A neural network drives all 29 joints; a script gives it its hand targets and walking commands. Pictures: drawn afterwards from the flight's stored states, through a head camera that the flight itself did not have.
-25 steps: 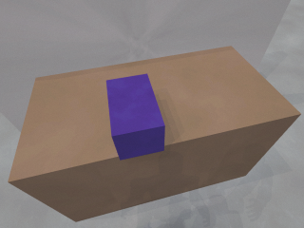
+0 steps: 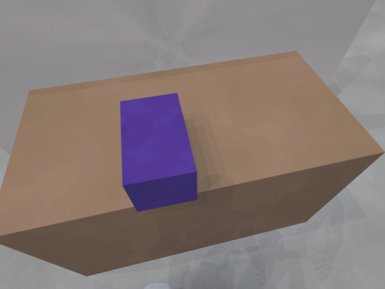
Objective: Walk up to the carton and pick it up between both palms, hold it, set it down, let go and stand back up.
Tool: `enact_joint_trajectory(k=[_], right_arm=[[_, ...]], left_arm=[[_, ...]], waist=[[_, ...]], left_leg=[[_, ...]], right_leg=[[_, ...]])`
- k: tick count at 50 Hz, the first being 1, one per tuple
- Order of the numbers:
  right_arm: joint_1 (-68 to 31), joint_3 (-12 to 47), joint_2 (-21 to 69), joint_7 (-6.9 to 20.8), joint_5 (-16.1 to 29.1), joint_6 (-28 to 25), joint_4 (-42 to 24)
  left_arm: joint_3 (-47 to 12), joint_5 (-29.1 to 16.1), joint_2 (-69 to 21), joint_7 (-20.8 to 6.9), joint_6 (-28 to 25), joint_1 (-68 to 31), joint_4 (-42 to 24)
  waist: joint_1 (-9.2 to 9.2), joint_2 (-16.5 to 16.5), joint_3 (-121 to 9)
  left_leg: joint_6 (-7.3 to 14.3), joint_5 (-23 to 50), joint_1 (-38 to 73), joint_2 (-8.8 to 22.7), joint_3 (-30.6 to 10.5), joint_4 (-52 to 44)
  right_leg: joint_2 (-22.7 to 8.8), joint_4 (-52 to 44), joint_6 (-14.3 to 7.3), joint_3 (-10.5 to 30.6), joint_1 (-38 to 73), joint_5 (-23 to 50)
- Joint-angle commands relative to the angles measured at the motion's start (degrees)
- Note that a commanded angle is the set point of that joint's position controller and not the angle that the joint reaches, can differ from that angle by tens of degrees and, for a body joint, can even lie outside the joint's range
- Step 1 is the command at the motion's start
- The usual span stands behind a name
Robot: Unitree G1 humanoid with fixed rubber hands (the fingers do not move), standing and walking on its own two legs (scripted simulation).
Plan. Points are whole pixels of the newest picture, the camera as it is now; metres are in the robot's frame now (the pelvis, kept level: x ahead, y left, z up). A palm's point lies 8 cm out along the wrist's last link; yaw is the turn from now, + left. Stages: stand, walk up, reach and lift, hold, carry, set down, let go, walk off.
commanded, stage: walk up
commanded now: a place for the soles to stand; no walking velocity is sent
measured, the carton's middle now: (158, 150) +0.45 +0.13 -0.05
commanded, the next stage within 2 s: none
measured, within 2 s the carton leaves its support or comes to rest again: neither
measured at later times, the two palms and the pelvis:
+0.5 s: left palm out of the picture +0.03 +0.28 -0.14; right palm out of the picture +0.04 -0.24 -0.14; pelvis -0.04 +0.02 -0.01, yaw +7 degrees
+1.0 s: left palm out of the picture -0.04 +0.27 -0.14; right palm out of the picture +0.02 -0.24 -0.13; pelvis -0.02 +0.01 -0.01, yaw +14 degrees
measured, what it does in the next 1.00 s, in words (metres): steps on the spot: left foot, then right foot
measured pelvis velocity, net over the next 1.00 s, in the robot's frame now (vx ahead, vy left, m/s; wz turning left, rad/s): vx -0.02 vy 0.01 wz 0.24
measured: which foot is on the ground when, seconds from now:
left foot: up 0.00-0.12, down 0.14-1.00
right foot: down 0.00-0.16, up 0.18-0.46, down 0.48-1.00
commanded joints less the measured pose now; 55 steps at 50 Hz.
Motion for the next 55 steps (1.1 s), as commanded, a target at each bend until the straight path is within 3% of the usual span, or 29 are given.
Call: enact_joint_trajectory(k=[1,4,5,6,7,8,9,11,12,14,18,20,21,22,23,24,25,26,27,29,31,34,36,37,42,44,48,51,55], right_arm=[[5.81,-2.51,-2.79,-0.47,0.75,0.05,-4.00],[6.52,-3.15,-2.86,-0.39,0.33,-0.19,-4.58],[6.97,-3.41,-3.60,-0.39,0.06,-0.65,-5.11],[6.70,-4.06,-5.38,-0.47,0.28,-0.70,-5.21],[6.47,-4.78,-7.60,-0.67,0.51,-1.07,-6.38],[3.84,-5.06,-9.66,-0.71,0.86,-0.98,-6.97],[1.89,-5.36,-10.95,-1.08,1.54,-0.92,-7.50],[-3.55,-5.64,-12.60,-0.98,1.41,-1.09,-9.55],[-4.21,-4.93,-10.27,-0.90,1.15,-1.09,-10.24],[-3.44,-4.47,-8.28,-0.89,0.50,-1.47,-10.63],[-1.03,-5.50,-9.87,-0.36,0.35,-1.11,-10.50],[-4.10,-5.49,-10.59,-0.08,0.09,-0.48,-10.90],[-4.59,-5.22,-9.90,0.13,0.10,-0.32,-11.18],[-4.42,-4.98,-9.28,0.43,-0.03,-0.25,-10.46],[-2.71,-4.24,-7.19,0.88,0.41,-0.44,-10.30],[-0.71,-3.11,-4.58,1.19,0.75,-0.45,-10.72],[-1.00,-2.76,-2.95,0.87,0.72,-0.15,-10.27],[-0.97,-3.00,-4.27,0.70,0.33,0.22,-9.69],[-0.61,-3.27,-5.93,0.72,0.05,0.15,-8.85],[-0.90,-3.25,-7.05,1.28,0.61,-0.54,-7.48],[-0.13,-3.15,-6.72,1.26,0.16,-1.49,-6.82],[0.55,-2.68,-6.85,0.60,0.33,-1.61,-6.18],[1.33,-2.32,-6.91,0.68,0.86,-1.43,-5.67],[2.56,-2.28,-6.81,0.70,0.76,-1.46,-5.04],[1.58,-2.05,-8.69,0.57,1.12,-2.21,-5.03],[-0.05,-2.54,-10.36,0.31,1.50,-2.03,-6.00],[0.83,-2.11,-9.01,0.22,1.12,-1.76,-5.83],[0.77,-1.58,-7.74,0.04,0.98,-2.07,-6.00],[0.60,-1.86,-8.03,-0.35,0.78,-1.59,-6.47]], left_arm=[[2.73,-0.01,11.21,0.41,0.70,-6.56,-4.57],[2.65,0.53,11.81,-0.39,2.07,-9.66,-4.68],[2.31,0.64,10.78,-0.71,2.17,-9.17,-4.57],[1.72,0.26,9.70,-1.02,2.16,-7.25,-4.76],[0.93,-0.14,7.34,-1.31,2.39,-5.36,-4.82],[0.98,0.31,6.48,-1.18,3.22,-2.91,-4.07],[1.33,0.32,6.81,-0.88,3.77,-3.09,-4.05],[1.42,0.34,7.69,-0.69,3.18,-4.19,-4.35],[1.68,0.22,7.74,-0.89,2.88,-5.78,-4.61],[1.59,0.34,7.02,-1.06,2.70,-6.11,-4.72],[1.06,0.26,6.32,-1.56,2.28,-6.40,-5.51],[0.75,-0.17,4.82,-1.58,1.69,-4.17,-5.85],[0.77,-0.25,4.80,-1.60,1.38,-1.69,-4.98],[1.01,0.03,5.60,-1.37,1.06,-1.11,-4.74],[1.39,0.25,7.92,-1.22,0.69,-0.37,-4.72],[2.03,0.68,10.29,-1.22,0.70,-1.09,-5.26],[2.30,-0.48,11.88,-1.20,1.31,-5.27,-5.04],[2.55,-0.72,12.59,-1.42,1.54,-7.27,-5.66],[2.13,-0.90,10.92,-1.79,1.60,-8.83,-5.59],[1.24,-1.15,9.34,-1.82,1.53,-6.83,-5.33],[1.43,-0.74,9.30,-2.21,1.21,-5.80,-4.60],[1.63,-0.94,9.99,-2.67,1.03,-2.11,-3.31],[1.51,-1.26,10.71,-2.38,1.21,-1.23,-2.70],[1.44,-1.16,10.95,-2.29,1.36,-2.31,-2.82],[0.92,-0.34,8.76,-2.62,0.68,0.99,-2.76],[0.62,-0.25,8.63,-2.48,0.61,2.43,-2.54],[0.58,-0.24,9.68,-1.88,0.30,3.21,-2.41],[0.62,-0.22,9.93,-1.72,0.50,1.50,-2.85],[1.08,-0.24,10.45,-1.64,1.21,1.27,-3.60]], waist=[[-2.43,-5.32,-6.18],[-4.10,-5.50,-1.01],[-3.92,-2.46,-0.82],[-3.43,2.30,0.12],[-2.80,11.22,-1.25],[-1.04,10.55,0.27],[-0.20,7.76,2.59],[-0.50,11.67,1.57],[-0.95,11.11,2.20],[-0.84,7.51,-0.32],[-2.93,3.55,-8.88],[-1.38,6.46,-9.47],[-0.49,2.96,-11.40],[-0.18,3.69,-10.93],[-0.75,1.12,-13.23],[-2.16,-4.82,-12.93],[-3.24,-8.01,-7.59],[-3.78,-9.00,-4.56],[-4.46,-8.48,-0.58],[-3.09,-6.15,2.65],[-3.12,-3.99,2.74],[-1.88,-1.08,4.70],[-1.96,-2.37,6.78],[-2.56,-2.21,7.99],[-0.31,6.59,-0.96],[0.19,6.41,-3.45],[-0.15,5.70,-8.62],[-0.66,1.36,-9.28],[-1.12,-0.03,-7.35]], left_leg=[[-0.86,8.97,2.89,1.29,0.09,1.66],[0.14,21.12,9.76,0.12,1.69,-11.15],[0.05,27.22,10.59,-0.31,0.98,-14.70],[1.30,27.39,10.54,1.70,-2.71,-16.96],[4.96,28.01,7.18,12.41,-17.60,-25.27],[9.78,22.44,-1.44,17.91,-25.71,-29.39],[12.11,21.78,-5.76,18.10,-25.08,-30.09],[14.16,25.25,-4.61,18.00,-24.39,-30.03],[13.27,32.57,-3.72,15.50,-21.21,-28.31],[11.78,36.88,0.34,13.84,-19.21,-24.97],[10.62,28.52,7.04,11.23,-17.12,-22.35],[9.35,29.56,5.59,9.40,-14.71,-19.80],[7.97,28.39,4.54,8.49,-13.95,-18.52],[6.55,31.27,2.71,7.36,-13.49,-15.96],[4.49,26.77,-1.43,5.64,-11.73,-14.65],[2.12,17.10,-5.01,1.35,-7.58,-10.92],[1.40,9.01,-0.99,-1.49,-3.55,-10.68],[1.51,7.65,6.05,-0.55,-3.32,-9.11],[1.90,9.67,6.54,-0.01,-4.96,-11.99],[2.70,14.37,3.24,0.05,-7.49,-15.22],[2.23,19.06,3.67,0.53,-7.84,-17.69],[2.03,12.88,1.31,0.62,-9.21,-18.54],[1.46,9.68,-1.33,0.19,-9.18,-17.90],[1.54,9.21,-2.93,0.31,-9.89,-18.89],[3.00,10.54,-5.79,3.59,-16.84,-25.68],[3.44,11.45,-4.43,3.68,-18.36,-26.41],[3.30,23.85,-0.89,2.63,-16.52,-20.93],[3.91,37.51,1.81,2.52,-14.60,-15.53],[3.69,38.92,-2.12,1.19,-12.06,-10.79]], right_leg=[[-15.65,-3.25,-8.66,7.68,-0.81,24.39],[-12.07,0.53,-5.52,5.65,-10.44,8.34],[-10.43,3.25,-3.45,4.07,-12.01,5.71],[-9.84,5.68,-1.68,4.23,-13.62,0.51],[-3.73,16.55,1.88,-1.12,-12.41,-10.79],[-0.96,24.57,2.97,0.67,-7.86,-22.97],[-1.66,29.25,2.83,3.67,-6.85,-23.65],[-2.92,27.84,3.39,3.82,-7.96,-22.28],[-2.26,27.00,3.63,4.28,-8.04,-20.99],[-2.88,24.02,4.26,4.37,-8.52,-18.27],[-1.39,15.54,4.99,1.04,-5.12,-17.27],[-1.79,4.53,4.29,0.76,0.49,-10.20],[-1.08,-1.78,3.50,-0.59,4.78,-3.39],[-2.13,-5.98,3.00,1.31,8.90,0.84],[-6.50,-5.57,1.30,6.91,13.54,1.73],[-13.16,-8.08,-1.17,15.79,13.13,-2.72],[-16.75,-9.69,-4.42,16.06,1.50,-9.62],[-17.49,-11.69,-5.31,16.01,-9.45,-21.60],[-15.18,-12.55,-4.47,14.24,-11.59,-25.84],[-10.13,-13.08,-2.14,10.03,-9.71,-25.24],[-9.41,-10.65,-1.04,8.19,-7.92,-19.84],[-10.04,-12.24,-1.13,8.13,-8.02,-25.41],[-10.44,-13.65,-1.35,8.08,-8.19,-29.72],[-9.73,-12.27,-1.38,6.52,-8.03,-29.14],[-4.96,-3.43,0.04,0.74,5.54,-13.38],[-4.55,-2.27,0.21,-0.02,6.93,-12.19],[-6.17,-3.00,-0.21,0.49,9.79,-6.79],[-7.39,-1.77,0.00,-0.27,8.65,-0.55],[-8.67,-0.65,-0.77,-1.05,10.04,6.88]])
